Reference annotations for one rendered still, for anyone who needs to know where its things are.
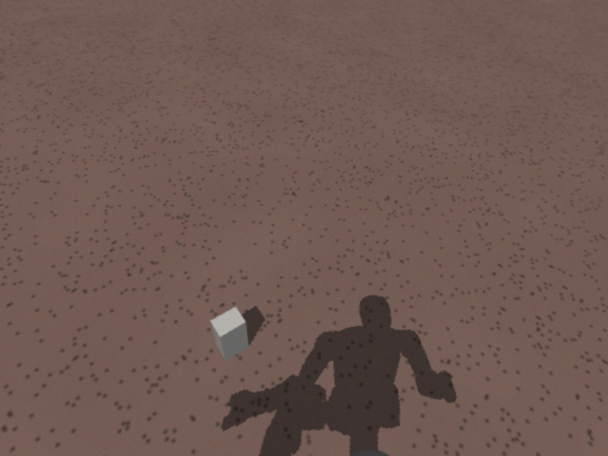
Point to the carton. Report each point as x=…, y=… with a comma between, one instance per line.
x=230, y=333

